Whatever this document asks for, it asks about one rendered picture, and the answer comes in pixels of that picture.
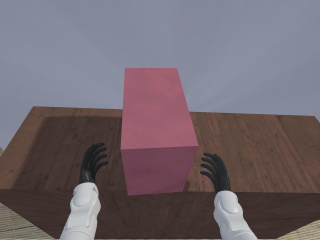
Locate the carton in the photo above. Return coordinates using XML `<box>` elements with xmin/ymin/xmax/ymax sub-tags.
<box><xmin>120</xmin><ymin>68</ymin><xmax>199</xmax><ymax>196</ymax></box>

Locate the right robot forearm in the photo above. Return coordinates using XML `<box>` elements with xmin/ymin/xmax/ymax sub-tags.
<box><xmin>213</xmin><ymin>190</ymin><xmax>258</xmax><ymax>240</ymax></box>

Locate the robot left hand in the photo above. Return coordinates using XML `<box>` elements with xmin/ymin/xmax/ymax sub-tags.
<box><xmin>79</xmin><ymin>143</ymin><xmax>108</xmax><ymax>185</ymax></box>

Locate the robot right hand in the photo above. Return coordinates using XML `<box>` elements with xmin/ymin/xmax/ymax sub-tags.
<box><xmin>200</xmin><ymin>152</ymin><xmax>231</xmax><ymax>194</ymax></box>

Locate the pedestal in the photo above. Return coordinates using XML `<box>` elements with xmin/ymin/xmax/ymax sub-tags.
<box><xmin>0</xmin><ymin>106</ymin><xmax>320</xmax><ymax>240</ymax></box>

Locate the left robot forearm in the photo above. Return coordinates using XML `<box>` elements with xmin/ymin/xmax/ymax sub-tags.
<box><xmin>59</xmin><ymin>182</ymin><xmax>101</xmax><ymax>240</ymax></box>

